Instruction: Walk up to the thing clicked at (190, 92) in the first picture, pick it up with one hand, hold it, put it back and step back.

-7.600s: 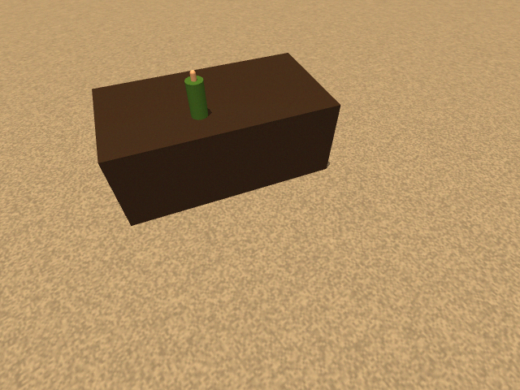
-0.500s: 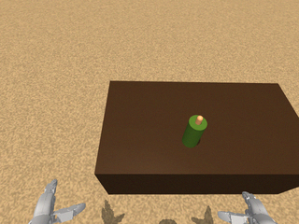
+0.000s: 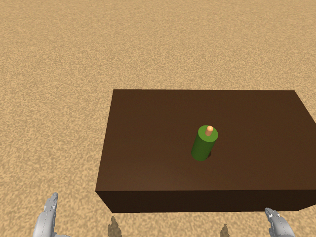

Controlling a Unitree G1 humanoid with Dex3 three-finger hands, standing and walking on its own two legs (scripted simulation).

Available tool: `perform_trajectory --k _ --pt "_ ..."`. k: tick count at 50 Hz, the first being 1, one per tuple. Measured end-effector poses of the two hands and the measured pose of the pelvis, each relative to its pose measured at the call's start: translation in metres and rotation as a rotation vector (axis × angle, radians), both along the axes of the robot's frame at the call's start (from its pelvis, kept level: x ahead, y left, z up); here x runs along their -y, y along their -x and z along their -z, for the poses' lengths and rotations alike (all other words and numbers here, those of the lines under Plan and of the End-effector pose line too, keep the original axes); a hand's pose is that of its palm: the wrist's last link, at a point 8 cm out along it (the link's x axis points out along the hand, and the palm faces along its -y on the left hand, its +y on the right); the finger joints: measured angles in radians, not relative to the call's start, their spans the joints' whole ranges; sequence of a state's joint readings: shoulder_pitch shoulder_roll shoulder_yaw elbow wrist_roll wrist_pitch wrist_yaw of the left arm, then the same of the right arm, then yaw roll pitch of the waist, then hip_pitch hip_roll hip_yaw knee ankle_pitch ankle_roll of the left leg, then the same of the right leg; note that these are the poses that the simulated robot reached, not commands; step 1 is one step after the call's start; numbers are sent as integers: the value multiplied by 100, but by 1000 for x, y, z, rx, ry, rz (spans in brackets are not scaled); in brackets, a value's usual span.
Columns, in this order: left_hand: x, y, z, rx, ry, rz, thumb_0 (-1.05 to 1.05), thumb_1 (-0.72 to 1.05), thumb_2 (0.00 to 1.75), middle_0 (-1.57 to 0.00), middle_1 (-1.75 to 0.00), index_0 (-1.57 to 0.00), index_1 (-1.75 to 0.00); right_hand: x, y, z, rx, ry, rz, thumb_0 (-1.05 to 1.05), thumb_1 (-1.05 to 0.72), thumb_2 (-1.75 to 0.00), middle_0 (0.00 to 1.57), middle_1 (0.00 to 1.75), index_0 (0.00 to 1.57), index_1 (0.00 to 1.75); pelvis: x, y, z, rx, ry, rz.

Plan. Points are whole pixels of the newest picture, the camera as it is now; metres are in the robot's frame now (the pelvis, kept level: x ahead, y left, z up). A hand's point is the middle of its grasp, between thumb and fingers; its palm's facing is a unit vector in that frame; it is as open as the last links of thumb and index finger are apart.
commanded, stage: go down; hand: right
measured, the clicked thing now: (204, 141) +0.50 -0.19 -0.22
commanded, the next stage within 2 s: none
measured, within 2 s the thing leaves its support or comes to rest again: neither
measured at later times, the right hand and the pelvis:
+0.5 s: hand out of the picture +0.15 -0.26 -0.10, palm faces +0.08 +0.94 -0.32, open 17.5 cm; pelvis +0.00 +0.00 -0.02, yaw +0 degrees
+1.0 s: hand (279, 187) +0.26 -0.31 -0.03, palm faces +0.18 +0.96 -0.22, open 17.4 cm; pelvis -0.03 +0.00 -0.02, yaw -1 degrees
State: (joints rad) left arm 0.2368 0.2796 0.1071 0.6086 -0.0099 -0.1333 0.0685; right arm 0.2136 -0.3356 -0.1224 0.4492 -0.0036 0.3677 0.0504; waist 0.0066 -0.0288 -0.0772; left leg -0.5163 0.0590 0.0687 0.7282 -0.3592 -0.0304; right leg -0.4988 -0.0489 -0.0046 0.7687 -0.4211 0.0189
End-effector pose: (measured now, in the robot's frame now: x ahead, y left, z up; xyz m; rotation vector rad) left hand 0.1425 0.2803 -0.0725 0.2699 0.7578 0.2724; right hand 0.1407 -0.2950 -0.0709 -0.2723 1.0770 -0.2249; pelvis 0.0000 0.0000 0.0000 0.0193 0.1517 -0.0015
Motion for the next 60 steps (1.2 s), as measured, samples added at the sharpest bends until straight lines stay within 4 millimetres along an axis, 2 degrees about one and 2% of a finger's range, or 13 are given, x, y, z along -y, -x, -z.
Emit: perform_trajectory --k 12,29,35,39,45,53,60 --pt "8 -2 -2 42 2 14 -1 -50 4 -7 -5 -7 -5 4 -1 -4 20 -4 -1 0 56 -4 3 6 4 6 3 -3 9 -20 -7 4" --pt "13 8 -12 115 -16 20 -1 -50 3 -7 -6 -7 -5 10 13 -11 67 -3 13 0 54 -3 3 6 5 6 1 6 19 -31 -9 9" --pt "15 11 -18 148 -31 26 -1 -50 3 -7 -6 -7 -5 16 11 -15 103 1 15 -1 54 -3 3 6 5 6 0 10 21 -24 -10 14" --pt "20 8 -28 196 -44 47 -1 -50 3 -7 -6 -7 -5 25 -5 -23 180 3 23 -1 54 -3 4 6 5 6 -1 14 20 -10 -11 18" --pt "27 9 -34 236 -50 77 -1 -50 3 -7 -5 -7 -5 46 -50 -45 343 -20 29 -1 53 -3 4 6 5 6 -1 21 19 3 -14 24" --pt "21 38 -30 183 -63 57 -1 -50 3 -7 -5 -7 -5 69 -110 -67 450 -91 2 -1 52 -3 4 5 5 6 2 29 17 -1 -13 5" --pt "20 52 -25 123 -67 51 -1 -51 4 -6 -5 -7 -5 81 -141 -78 546 -129 -15 -1 54 -3 5 5 5 6 7 36 15 -13 -13 -15"
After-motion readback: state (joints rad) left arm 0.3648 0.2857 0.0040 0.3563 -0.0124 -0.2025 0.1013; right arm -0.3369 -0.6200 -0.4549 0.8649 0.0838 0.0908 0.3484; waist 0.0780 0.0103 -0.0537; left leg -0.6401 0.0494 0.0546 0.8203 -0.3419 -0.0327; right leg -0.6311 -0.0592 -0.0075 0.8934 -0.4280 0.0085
